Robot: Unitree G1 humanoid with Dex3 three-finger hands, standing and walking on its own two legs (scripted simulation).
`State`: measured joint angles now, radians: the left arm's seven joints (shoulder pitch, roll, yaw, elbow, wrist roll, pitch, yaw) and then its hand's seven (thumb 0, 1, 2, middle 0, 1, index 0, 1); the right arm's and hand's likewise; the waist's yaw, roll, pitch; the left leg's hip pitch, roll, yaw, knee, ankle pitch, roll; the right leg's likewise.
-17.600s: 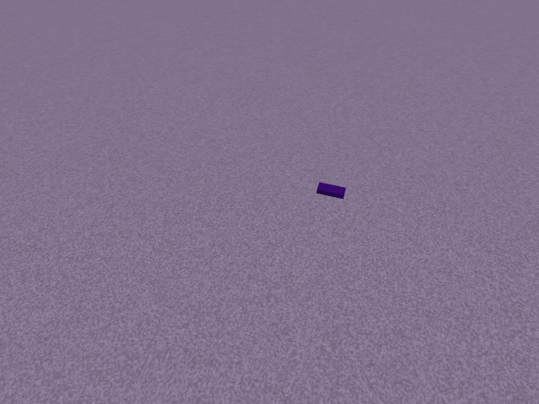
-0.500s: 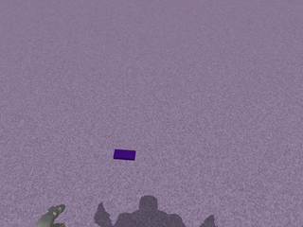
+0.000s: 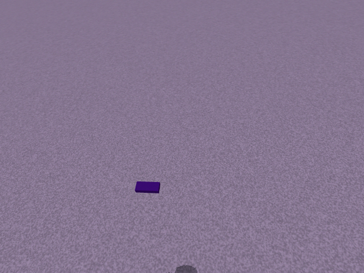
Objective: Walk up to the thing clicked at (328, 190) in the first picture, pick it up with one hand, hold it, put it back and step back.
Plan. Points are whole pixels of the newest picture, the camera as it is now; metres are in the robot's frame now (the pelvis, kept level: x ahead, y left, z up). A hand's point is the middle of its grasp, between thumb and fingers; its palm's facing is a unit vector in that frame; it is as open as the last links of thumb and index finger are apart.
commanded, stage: walk up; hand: left
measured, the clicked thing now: (147, 187) +0.74 +0.32 -0.75
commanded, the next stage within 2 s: stand in 1.06 s
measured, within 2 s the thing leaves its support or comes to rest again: neither
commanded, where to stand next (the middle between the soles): +0.39 +0.03 m, yaw +1 degrees
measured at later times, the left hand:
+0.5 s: hand out of the picture +0.03 +0.28 -0.14, palm faces +0.11 -0.92 -0.37, open 7.4 cm
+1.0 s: hand out of the picture +0.07 +0.31 -0.14, palm faces +0.10 -0.92 -0.37, open 7.4 cm
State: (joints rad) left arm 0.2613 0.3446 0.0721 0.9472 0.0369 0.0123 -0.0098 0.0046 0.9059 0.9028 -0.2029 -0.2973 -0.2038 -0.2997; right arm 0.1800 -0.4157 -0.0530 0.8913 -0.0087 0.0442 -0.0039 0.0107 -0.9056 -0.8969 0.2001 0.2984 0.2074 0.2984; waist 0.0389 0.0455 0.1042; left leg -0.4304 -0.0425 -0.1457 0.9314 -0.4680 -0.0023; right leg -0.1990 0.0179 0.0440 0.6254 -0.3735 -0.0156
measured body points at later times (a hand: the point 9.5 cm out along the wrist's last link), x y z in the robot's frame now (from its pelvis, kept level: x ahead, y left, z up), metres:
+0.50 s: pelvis -0.02 +0.02 +0.01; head -0.01 +0.01 +0.46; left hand +0.02 +0.33 -0.11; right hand +0.10 -0.28 -0.12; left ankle -0.01 +0.14 -0.71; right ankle -0.02 -0.11 -0.73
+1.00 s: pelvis +0.00 +0.04 +0.01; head +0.02 +0.04 +0.46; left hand +0.07 +0.36 -0.11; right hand +0.15 -0.24 -0.11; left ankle +0.00 +0.15 -0.73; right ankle -0.01 -0.11 -0.73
